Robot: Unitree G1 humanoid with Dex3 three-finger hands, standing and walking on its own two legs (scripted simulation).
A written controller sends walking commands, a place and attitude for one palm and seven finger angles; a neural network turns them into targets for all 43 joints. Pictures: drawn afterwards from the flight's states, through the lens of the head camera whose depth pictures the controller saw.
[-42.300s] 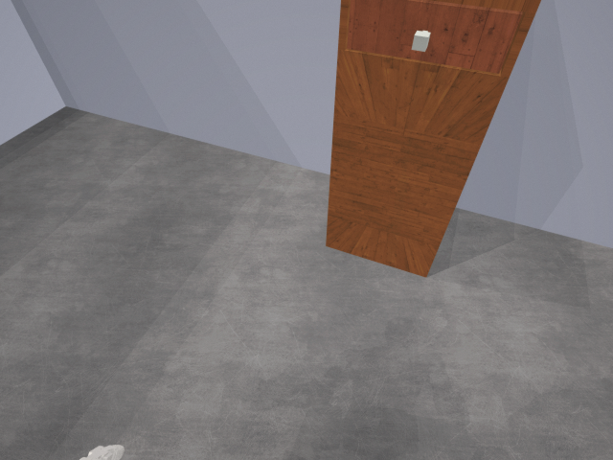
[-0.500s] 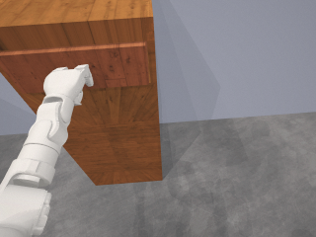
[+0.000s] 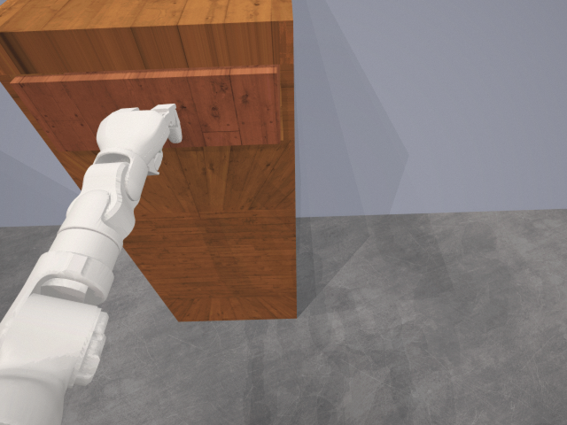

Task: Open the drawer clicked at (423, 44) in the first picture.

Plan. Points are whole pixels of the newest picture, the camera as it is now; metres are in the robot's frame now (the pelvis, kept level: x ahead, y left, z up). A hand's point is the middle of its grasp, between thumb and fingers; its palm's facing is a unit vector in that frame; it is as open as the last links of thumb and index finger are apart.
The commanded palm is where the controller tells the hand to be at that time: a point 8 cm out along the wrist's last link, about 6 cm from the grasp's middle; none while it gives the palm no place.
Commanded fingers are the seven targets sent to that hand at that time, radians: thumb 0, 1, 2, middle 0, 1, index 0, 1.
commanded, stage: pull the drawer open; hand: left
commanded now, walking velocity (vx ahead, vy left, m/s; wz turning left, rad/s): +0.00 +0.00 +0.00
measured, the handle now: (151, 130) +0.51 +0.20 +0.15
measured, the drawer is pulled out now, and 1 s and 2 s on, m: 0.02 0.07 0.18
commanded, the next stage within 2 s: none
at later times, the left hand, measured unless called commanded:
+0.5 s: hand (144, 186) +0.42 +0.20 +0.12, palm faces +0.05 -0.08 -1.00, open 6.1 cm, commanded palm +0.40 +0.22 +0.19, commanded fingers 0.00 0.90 0.90 -0.40 -1.35 -0.40 -1.35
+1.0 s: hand (142, 194) +0.41 +0.20 +0.12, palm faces +0.03 -0.09 -1.00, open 6.2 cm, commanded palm +0.34 +0.21 +0.19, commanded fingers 0.00 0.90 0.90 -0.40 -1.35 -0.40 -1.35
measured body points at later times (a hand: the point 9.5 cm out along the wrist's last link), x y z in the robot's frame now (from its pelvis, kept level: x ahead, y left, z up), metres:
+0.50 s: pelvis +0.02 +0.00 +0.01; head +0.04 -0.02 +0.45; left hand +0.41 +0.20 +0.18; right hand +0.18 -0.26 -0.11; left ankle +0.00 +0.11 -0.73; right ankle -0.04 -0.10 -0.73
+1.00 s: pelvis +0.01 -0.01 +0.01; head +0.03 -0.04 +0.45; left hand +0.40 +0.20 +0.18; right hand +0.12 -0.26 -0.13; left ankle +0.00 +0.11 -0.73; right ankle -0.04 -0.10 -0.73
